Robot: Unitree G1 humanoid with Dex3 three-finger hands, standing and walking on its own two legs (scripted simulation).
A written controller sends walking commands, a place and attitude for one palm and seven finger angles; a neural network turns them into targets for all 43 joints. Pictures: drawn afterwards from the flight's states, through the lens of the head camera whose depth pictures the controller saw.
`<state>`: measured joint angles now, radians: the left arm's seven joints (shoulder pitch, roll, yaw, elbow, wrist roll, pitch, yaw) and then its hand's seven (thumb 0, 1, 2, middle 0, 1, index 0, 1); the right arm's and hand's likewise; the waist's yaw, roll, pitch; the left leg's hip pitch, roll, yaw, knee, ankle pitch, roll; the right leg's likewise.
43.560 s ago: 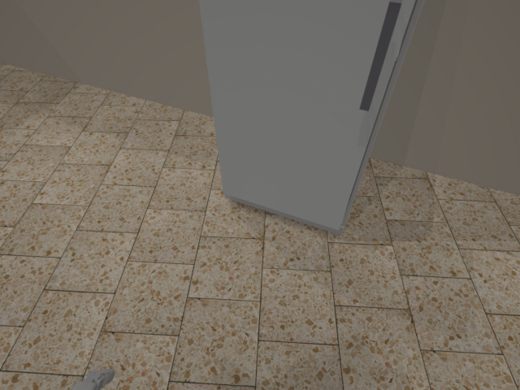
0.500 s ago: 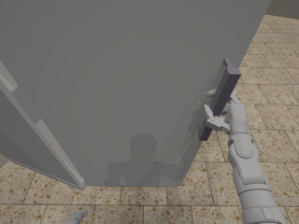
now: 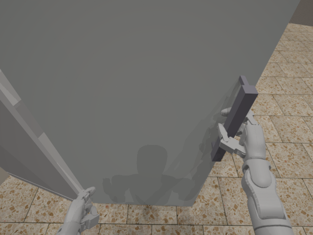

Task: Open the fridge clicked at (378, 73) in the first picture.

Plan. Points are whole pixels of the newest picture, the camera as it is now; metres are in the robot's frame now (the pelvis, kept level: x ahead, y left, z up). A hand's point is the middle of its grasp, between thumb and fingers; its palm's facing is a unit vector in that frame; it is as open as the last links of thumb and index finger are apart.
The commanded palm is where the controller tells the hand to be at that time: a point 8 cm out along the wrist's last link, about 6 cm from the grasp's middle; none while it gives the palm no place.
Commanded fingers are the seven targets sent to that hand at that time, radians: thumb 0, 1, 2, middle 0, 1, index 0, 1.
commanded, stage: loosen the grip on the handle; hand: right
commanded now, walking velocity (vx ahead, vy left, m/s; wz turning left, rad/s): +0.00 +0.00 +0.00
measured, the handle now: (227, 124) +0.38 -0.15 +0.10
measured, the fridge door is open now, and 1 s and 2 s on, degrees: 72 72 72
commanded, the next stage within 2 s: slip the hand off the handle in 0.66 s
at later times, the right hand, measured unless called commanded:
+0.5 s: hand (225, 142) +0.32 -0.13 +0.10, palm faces +0.04 +0.98 -0.19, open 12.9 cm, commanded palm +0.29 -0.18 +0.11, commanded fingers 0.00 0.55 -0.20 0.29 1.20 0.29 1.20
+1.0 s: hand (246, 143) +0.33 -0.19 +0.09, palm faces +0.12 +0.98 -0.15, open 14.6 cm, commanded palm +0.30 -0.23 +0.10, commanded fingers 0.00 0.55 -0.20 0.25 1.15 0.25 1.15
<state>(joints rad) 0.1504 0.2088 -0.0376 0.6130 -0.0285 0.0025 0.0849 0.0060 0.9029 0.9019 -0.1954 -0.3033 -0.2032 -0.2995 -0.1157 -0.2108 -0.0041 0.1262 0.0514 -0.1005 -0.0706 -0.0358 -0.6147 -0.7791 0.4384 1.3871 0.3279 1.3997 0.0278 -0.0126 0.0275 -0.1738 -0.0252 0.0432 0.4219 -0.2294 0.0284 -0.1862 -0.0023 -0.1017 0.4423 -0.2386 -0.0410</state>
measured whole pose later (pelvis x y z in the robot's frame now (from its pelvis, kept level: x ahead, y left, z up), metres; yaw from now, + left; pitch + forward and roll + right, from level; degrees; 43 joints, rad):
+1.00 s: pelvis -0.01 +0.01 -0.01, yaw +1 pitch +3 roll +0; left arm 0.23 0.24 -0.04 0.62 -0.04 -0.13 0.05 0.01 0.90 0.90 -0.20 -0.30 -0.20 -0.30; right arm -0.19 -0.29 -0.17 0.35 0.12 -0.22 0.06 -0.01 0.55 -0.20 0.31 1.17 0.27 1.16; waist -0.01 -0.01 -0.05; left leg -0.35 -0.04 0.03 0.59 -0.29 0.04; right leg -0.35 0.01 -0.06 0.60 -0.30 -0.04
